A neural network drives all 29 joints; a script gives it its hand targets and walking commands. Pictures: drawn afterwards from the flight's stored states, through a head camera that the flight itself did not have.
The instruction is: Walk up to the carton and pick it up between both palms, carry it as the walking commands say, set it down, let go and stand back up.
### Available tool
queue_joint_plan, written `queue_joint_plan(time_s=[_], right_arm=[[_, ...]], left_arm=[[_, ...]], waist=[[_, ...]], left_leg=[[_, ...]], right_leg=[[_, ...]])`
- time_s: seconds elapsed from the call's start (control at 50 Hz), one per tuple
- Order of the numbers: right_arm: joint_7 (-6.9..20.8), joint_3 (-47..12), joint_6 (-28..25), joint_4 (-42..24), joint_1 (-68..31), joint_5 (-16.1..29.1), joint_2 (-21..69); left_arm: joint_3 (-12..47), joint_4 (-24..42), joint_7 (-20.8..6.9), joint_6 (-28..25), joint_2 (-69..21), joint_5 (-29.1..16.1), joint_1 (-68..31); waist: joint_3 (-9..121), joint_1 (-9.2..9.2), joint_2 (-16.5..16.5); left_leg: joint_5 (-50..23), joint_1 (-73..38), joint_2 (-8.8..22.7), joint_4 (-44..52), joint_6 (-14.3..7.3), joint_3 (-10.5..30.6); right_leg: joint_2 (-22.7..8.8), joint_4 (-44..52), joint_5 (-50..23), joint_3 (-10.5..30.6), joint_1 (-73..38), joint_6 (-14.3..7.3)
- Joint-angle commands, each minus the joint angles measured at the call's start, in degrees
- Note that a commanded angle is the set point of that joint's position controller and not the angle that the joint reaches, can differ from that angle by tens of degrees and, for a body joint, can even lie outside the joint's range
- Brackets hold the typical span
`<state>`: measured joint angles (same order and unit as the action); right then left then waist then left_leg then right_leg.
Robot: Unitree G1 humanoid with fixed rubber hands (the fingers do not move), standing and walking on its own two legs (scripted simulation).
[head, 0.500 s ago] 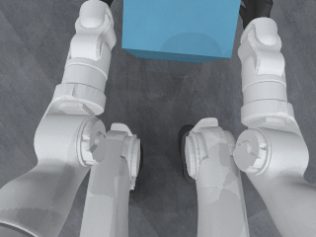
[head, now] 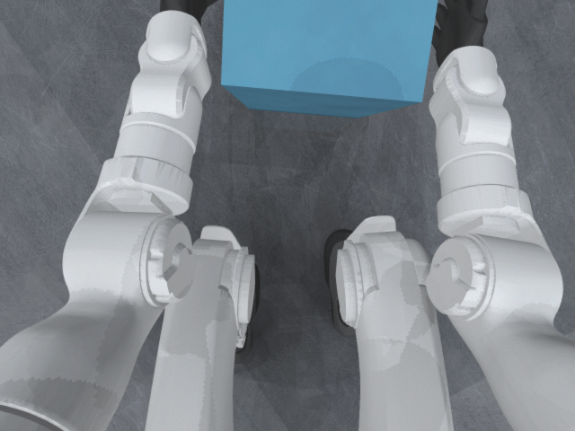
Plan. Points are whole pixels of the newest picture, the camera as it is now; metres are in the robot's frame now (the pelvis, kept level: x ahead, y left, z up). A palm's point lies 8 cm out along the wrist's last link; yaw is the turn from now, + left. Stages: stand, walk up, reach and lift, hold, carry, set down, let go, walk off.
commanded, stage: set down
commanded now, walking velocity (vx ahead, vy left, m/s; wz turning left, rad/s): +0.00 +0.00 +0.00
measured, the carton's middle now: (319, 5) +0.58 -0.08 -0.23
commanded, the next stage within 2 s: let go in 1.86 s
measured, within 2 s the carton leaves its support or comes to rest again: neither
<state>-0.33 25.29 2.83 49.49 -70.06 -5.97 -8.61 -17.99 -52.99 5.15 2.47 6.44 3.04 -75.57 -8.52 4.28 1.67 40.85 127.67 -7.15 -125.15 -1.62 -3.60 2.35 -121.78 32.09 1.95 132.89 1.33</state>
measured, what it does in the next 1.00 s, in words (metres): stands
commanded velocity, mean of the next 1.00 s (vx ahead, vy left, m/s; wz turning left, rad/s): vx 0.00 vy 0.00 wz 0.00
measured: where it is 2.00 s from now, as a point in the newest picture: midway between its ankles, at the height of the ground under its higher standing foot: (291, 313)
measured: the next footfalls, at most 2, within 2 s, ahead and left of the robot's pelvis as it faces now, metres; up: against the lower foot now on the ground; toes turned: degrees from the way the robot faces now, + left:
none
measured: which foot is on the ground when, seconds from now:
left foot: down 0.00-1.00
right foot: down 0.00-1.00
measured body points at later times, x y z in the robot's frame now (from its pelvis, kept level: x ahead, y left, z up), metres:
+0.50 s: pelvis -0.03 +0.00 -0.02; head +0.32 -0.01 +0.27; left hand +0.49 +0.10 -0.19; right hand +0.43 -0.26 -0.19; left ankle +0.07 +0.09 -0.35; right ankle +0.10 -0.12 -0.35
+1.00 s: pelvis -0.04 -0.01 +0.04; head +0.31 -0.05 +0.31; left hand +0.50 +0.10 -0.08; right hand +0.44 -0.29 -0.10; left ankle +0.07 +0.09 -0.35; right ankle +0.10 -0.12 -0.35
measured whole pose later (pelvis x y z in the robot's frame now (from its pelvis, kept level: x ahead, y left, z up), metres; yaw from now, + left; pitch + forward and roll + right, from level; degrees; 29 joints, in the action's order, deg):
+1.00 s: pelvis -0.04 -0.01 +0.04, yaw +0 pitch +24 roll +2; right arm -6.5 19.1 17.9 25.2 -59.0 9.9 -18.1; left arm -2.7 -25.8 10.1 21.2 17.0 -9.0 -64.5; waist -30.0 4.6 1.8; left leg 38.4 106.5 -7.1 -120.6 -0.8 -2.6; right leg 2.3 -117.6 29.7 1.5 111.9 0.3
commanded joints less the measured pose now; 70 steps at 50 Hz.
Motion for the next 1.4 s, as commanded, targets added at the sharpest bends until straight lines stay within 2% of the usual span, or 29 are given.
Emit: queue_joint_plan(time_s=[0.0,0.06,0.1,0.12,0.14,0.2,0.24,0.26,0.3,0.34,0.38,0.44,0.5,0.62,0.7,0.78,0.82,0.84,0.88,0.92,0.96,0.98,1.04,1.16,1.2,1.22,1.26,1.32,1.38], right_arm=[[4.8,-7.9,1.6,11.4,3.7,-2.7,20.5],[0.6,-8.8,-2.5,6.5,3.5,1.7,8.1],[-3.3,-8.4,-5.9,-0.1,3.0,6.4,-4.4],[-4.4,-8.4,-7.1,-4.3,2.0,8.1,-7.1],[-5.1,-8.3,-8.0,-6.1,1.0,10.0,-9.0],[-4.7,-12.6,-7.8,-4.8,-3.4,15.4,-9.0],[-4.4,-15.7,-7.2,-5.9,-5.5,17.9,-8.5],[-4.4,-16.5,-7.1,-7.8,-6.4,18.8,-9.0],[-4.8,-16.4,-6.6,-10.5,-6.9,19.0,-11.5],[-5.6,-13.2,-6.1,-9.9,-8.1,17.7,-14.7],[-5.7,-12.2,-5.4,-8.8,-10.9,18.7,-16.8],[-5.3,-12.3,-4.3,-5.9,-12.5,19.5,-17.7],[-5.6,-10.8,-3.4,-4.0,-10.7,18.5,-18.4],[-6.7,-7.4,-0.8,-14.0,-4.9,18.0,-20.9],[-6.7,-8.4,2.7,-20.2,-3.9,18.3,-20.9],[-6.9,-9.5,7.2,-33.4,-9.2,18.8,-23.4],[-6.9,-8.3,8.7,-43.5,-9.8,19.7,-26.0],[-6.8,-8.3,9.8,-45.9,-8.7,19.0,-26.5],[-6.4,-10.1,12.2,-44.7,-6.6,17.9,-25.2],[-5.9,-10.9,13.9,-40.6,-5.5,16.9,-23.1],[-5.6,-11.7,14.9,-35.8,-5.2,16.9,-20.4],[-5.4,-12.4,15.2,-34.4,-6.1,17.0,-18.8],[-5.1,-13.9,15.6,-30.3,-7.3,17.6,-15.1],[-5.7,-11.9,16.9,-33.6,-7.4,16.7,-17.2],[-5.9,-11.4,17.4,-34.7,-8.0,17.0,-17.9],[-5.9,-10.7,17.8,-33.5,-7.7,16.6,-18.4],[-5.9,-10.1,17.8,-39.5,-9.4,17.9,-19.7],[-5.8,-9.2,18.8,-42.4,-8.9,17.9,-21.3],[-5.5,-8.5,19.7,-41.5,-7.4,17.1,-22.0]], left_arm=[[15.2,-12.2,-6.0,3.3,-23.4,1.0,3.5],[17.6,-8.6,-2.5,0.1,-12.3,-3.8,4.4],[18.1,-2.7,0.9,-2.4,-1.2,-7.6,4.6],[17.9,1.3,1.8,-2.9,1.9,-9.2,3.8],[17.5,4.1,2.5,-3.5,5.0,-10.0,2.2],[16.4,11.6,3.3,-4.0,11.9,-11.1,-3.8],[18.2,15.6,3.3,-4.0,11.6,-13.0,-6.2],[19.3,16.1,3.2,-3.6,11.1,-14.1,-6.5],[21.2,15.8,2.6,-2.0,10.7,-16.5,-6.6],[20.3,10.3,2.4,-0.4,11.8,-16.6,-6.9],[19.6,7.6,2.5,0.6,13.4,-16.0,-9.1],[18.2,6.6,2.7,1.5,15.2,-14.8,-12.1],[16.8,9.2,3.2,1.9,16.9,-14.2,-13.6],[16.2,24.9,5.2,4.3,17.5,-14.7,-11.5],[16.0,28.5,5.8,8.5,16.7,-14.6,-9.4],[16.2,35.2,5.9,12.9,16.4,-15.7,-10.0],[15.6,44.6,6.2,14.2,17.6,-16.4,-10.1],[15.0,46.2,6.3,15.0,18.5,-16.2,-8.4],[14.2,45.0,6.0,16.6,18.7,-15.7,-7.3],[13.6,40.4,4.9,17.8,17.8,-15.6,-6.7],[12.1,35.5,4.0,18.2,18.1,-15.0,-7.1],[11.4,33.4,3.4,18.1,18.4,-14.8,-7.4],[10.4,26.8,2.0,17.6,18.9,-14.5,-7.9],[7.6,33.3,2.2,17.7,22.8,-12.5,-10.0],[8.6,35.9,2.5,18.5,22.5,-12.4,-10.7],[9.2,34.8,2.5,18.8,22.1,-12.3,-10.7],[10.6,41.4,2.8,18.9,22.2,-12.8,-12.7],[10.1,45.3,3.7,20.4,23.2,-12.3,-12.5],[10.7,41.6,3.9,22.3,21.9,-12.4,-10.1]], waist=[[53.9,5.48,1.8],[59.2,6.09,0.9],[63.0,6.62,1.1],[66.6,7.00,-0.1],[68.8,6.68,-0.1],[69.1,3.12,-3.4],[70.1,1.60,-4.5],[71.3,1.60,-4.9],[72.0,4.13,-5.3],[69.2,5.97,-3.7],[64.7,4.19,-0.6],[60.1,2.92,0.6],[62.6,3.83,1.1],[85.5,6.48,3.1],[95.2,6.77,2.8],[104.7,7.10,1.3],[114.7,7.38,-0.7],[117.3,7.59,-1.6],[113.5,7.11,-3.7],[101.8,6.97,-4.9],[92.3,5.76,-5.4],[89.2,4.37,-5.9],[84.9,2.89,-8.7],[100.4,2.28,-8.5],[103.5,2.81,-6.6],[101.3,3.35,-5.5],[107.7,4.00,-3.5],[114.5,4.28,-2.4],[111.5,5.48,-1.6]], left_leg=[[-24.4,-19.6,-1.3,12.7,3.3,6.7],[-29.7,-22.9,-0.9,11.9,3.5,7.4],[-34.2,-25.2,-0.4,11.5,3.5,7.8],[-36.7,-27.1,-0.4,11.1,3.2,8.7],[-37.8,-28.5,-0.2,11.0,3.0,8.8],[-36.3,-29.2,-0.2,10.4,2.5,7.6],[-34.6,-30.5,0.2,9.9,2.3,6.6],[-34.7,-31.3,0.7,9.2,2.2,6.3],[-32.7,-30.2,1.5,8.2,2.1,6.1],[-25.1,-26.8,2.3,8.8,2.1,5.7],[-18.6,-26.7,3.0,10.2,2.2,5.4],[-13.8,-29.0,3.6,10.8,2.3,6.0],[-13.1,-32.5,3.5,11.4,2.5,6.2],[-21.7,-47.8,1.7,12.9,3.4,5.2],[-20.4,-55.0,1.5,15.5,3.2,4.6],[-21.1,-60.5,1.0,17.4,3.0,3.8],[-29.9,-64.6,0.1,17.3,3.2,3.1],[-31.0,-65.3,-0.1,17.7,2.9,3.0],[-27.7,-61.6,-0.3,18.8,2.6,2.1],[-20.1,-54.1,0.4,21.4,2.1,2.1],[-13.8,-48.0,1.0,24.0,1.9,1.7],[-11.8,-45.9,1.2,25.0,1.6,1.5],[-8.6,-41.9,1.6,27.6,0.9,0.9],[-15.0,-51.4,0.9,31.9,1.3,0.0],[-16.0,-55.7,0.9,33.9,1.5,0.4],[-15.1,-56.6,1.1,34.8,1.7,0.6],[-19.7,-63.3,1.1,36.2,2.3,1.2],[-23.6,-70.5,1.1,37.9,2.8,1.7],[-22.8,-72.2,1.2,41.0,3.1,2.5]], right_leg=[[2.8,5.8,-23.5,-3.0,-32.3,0.2],[2.1,5.2,-29.3,-2.8,-35.9,0.8],[1.6,5.1,-34.7,-2.4,-39.5,0.8],[1.4,4.6,-38.1,-2.4,-42.4,0.8],[1.2,4.5,-39.8,-2.4,-44.0,0.7],[0.6,4.0,-39.2,-1.8,-45.7,0.5],[0.2,4.0,-37.0,-1.7,-46.5,0.4],[0.1,3.8,-36.5,-1.8,-46.8,0.2],[-0.5,3.5,-35.9,-2.2,-48.2,-0.3],[-1.4,4.5,-29.3,-2.8,-47.1,-0.3],[-2.1,5.2,-22.1,-3.1,-42.7,0.1],[-2.7,5.5,-15.4,-3.6,-37.5,0.3],[-2.6,5.8,-14.4,-4.1,-37.7,0.2],[-1.0,7.3,-23.8,-6.1,-49.5,-0.5],[-0.4,9.4,-22.4,-7.4,-56.2,-0.6],[0.6,11.8,-23.4,-7.3,-67.6,-0.7],[1.4,11.5,-35.8,-6.9,-77.8,-0.7],[1.8,11.6,-38.6,-7.0,-80.1,-0.7],[1.8,13.2,-37.4,-6.5,-80.8,-0.9],[1.0,16.6,-30.0,-5.5,-77.0,-0.8],[0.2,20.2,-23.3,-4.3,-75.7,-0.6],[-0.1,21.5,-21.0,-3.7,-75.7,-0.4],[-0.3,25.2,-17.7,-2.4,-79.1,0.2],[0.5,29.5,-24.3,-2.7,-89.1,0.1],[0.6,31.3,-24.7,-3.0,-90.1,-0.1],[0.7,32.4,-23.0,-3.1,-88.3,-0.1],[0.9,33.5,-27.7,-3.7,-90.7,-0.3],[1.4,34.9,-31.2,-4.3,-93.7,-0.5],[1.3,37.8,-29.8,-4.7,-92.8,-0.4]])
